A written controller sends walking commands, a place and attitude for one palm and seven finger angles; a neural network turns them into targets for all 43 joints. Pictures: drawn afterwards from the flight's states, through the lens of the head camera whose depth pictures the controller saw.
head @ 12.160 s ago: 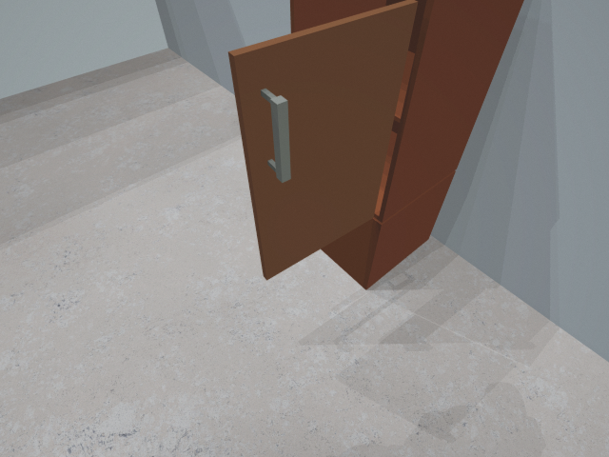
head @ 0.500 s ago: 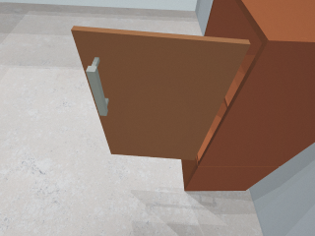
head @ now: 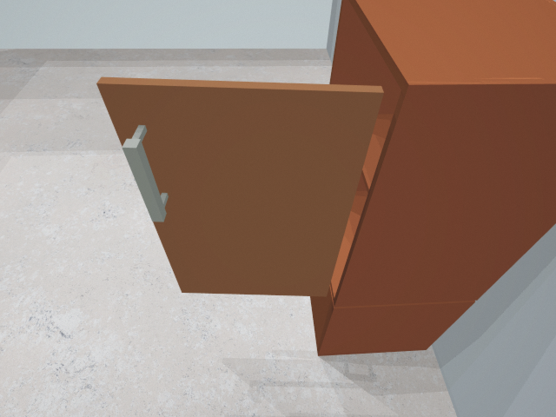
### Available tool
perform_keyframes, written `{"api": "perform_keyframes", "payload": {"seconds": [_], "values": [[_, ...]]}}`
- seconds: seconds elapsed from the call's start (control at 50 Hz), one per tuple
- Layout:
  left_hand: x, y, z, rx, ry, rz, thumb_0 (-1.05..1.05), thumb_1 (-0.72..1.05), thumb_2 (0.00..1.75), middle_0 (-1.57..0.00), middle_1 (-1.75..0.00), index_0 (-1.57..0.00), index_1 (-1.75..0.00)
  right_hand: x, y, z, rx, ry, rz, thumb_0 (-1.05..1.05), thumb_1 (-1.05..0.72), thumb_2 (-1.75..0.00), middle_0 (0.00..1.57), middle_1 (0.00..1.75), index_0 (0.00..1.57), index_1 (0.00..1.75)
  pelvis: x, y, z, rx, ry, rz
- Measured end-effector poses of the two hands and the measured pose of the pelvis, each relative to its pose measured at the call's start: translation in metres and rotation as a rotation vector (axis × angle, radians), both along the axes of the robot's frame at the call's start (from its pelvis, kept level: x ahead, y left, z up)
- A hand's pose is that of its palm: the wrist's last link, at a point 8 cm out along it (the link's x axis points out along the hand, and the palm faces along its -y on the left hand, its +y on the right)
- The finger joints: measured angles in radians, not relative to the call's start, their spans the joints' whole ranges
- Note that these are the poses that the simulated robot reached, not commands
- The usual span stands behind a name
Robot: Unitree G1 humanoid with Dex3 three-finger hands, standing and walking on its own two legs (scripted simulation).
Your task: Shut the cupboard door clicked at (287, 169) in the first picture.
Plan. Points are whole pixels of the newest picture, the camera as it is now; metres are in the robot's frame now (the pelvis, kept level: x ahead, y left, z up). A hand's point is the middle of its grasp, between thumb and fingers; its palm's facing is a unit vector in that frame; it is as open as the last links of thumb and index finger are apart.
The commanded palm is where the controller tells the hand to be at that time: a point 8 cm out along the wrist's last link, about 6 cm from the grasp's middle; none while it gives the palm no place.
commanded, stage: come to a stop and stand still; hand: left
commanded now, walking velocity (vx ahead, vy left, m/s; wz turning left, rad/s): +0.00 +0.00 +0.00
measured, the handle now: (150, 176) +0.44 +0.23 +0.10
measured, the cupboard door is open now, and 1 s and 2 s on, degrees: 86 86 86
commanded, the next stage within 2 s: look again from close up in 0.58 s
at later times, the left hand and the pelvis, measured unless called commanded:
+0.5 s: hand out of the picture -0.01 +0.13 -0.17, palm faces +0.06 -0.99 -0.16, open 7.4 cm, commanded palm none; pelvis +0.03 -0.01 +0.00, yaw +0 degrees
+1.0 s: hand out of the picture +0.05 +0.20 -0.18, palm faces +0.00 -0.98 -0.22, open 7.4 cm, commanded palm none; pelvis +0.03 +0.03 -0.01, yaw -2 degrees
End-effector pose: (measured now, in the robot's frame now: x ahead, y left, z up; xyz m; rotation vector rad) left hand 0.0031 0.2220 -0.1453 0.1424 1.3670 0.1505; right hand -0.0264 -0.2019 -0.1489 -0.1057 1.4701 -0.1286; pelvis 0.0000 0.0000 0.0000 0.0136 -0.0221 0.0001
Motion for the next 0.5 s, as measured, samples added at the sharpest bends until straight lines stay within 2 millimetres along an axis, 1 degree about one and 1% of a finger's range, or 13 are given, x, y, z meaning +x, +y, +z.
{"api": "perform_keyframes", "payload": {"seconds": [0.06, 0.14, 0.24, 0.34, 0.5], "values": [[-0.015, -0.009, 0.001, -0.015, 0.045, 0.012, 0.01, 0.93, 0.9, -0.2, -0.29, -0.2, -0.3, 0.004, 0.003, -0.001, 0.013, 0.005, 0.007, 0.0, -0.91, -0.9, 0.2, 0.3, 0.2, 0.3, 0.002, -0.001, 0.001, 0.001, 0.004, -0.001], [-0.032, -0.021, 0.002, -0.031, 0.095, 0.031, 0.01, 0.92, 0.9, -0.2, -0.29, -0.2, -0.3, 0.009, 0.001, -0.001, 0.014, 0.014, 0.014, 0.01, -0.92, -0.9, 0.2, 0.3, 0.2, 0.3, 0.007, -0.003, 0.002, 0.003, 0.008, -0.001], [-0.042, -0.031, 0.002, -0.045, 0.132, 0.049, 0.01, 0.91, 0.9, -0.2, -0.29, -0.2, -0.3, 0.019, -0.005, -0.001, 0.003, 0.009, 0.018, 0.01, -0.92, -0.9, 0.2, 0.3, 0.2, 0.3, 0.013, -0.005, 0.002, 0.007, 0.01, -0.001], [-0.04, -0.037, 0.001, -0.048, 0.134, 0.058, 0.01, 0.91, 0.9, -0.2, -0.29, -0.2, -0.3, 0.031, -0.011, -0.001, -0.011, -0.005, 0.026, 0.01, -0.92, -0.9, 0.2, 0.3, 0.2, 0.3, 0.02, -0.007, 0.002, 0.01, 0.01, 0.0], [-0.023, -0.038, 0.0, -0.038, 0.106, 0.059, 0.0, 0.91, 0.9, -0.2, -0.29, -0.2, -0.3, 0.046, -0.019, -0.001, -0.026, -0.023, 0.034, 0.01, -0.93, -0.9, 0.2, 0.3, 0.2, 0.3, 0.029, -0.011, 0.001, 0.013, 0.01, 0.002]]}}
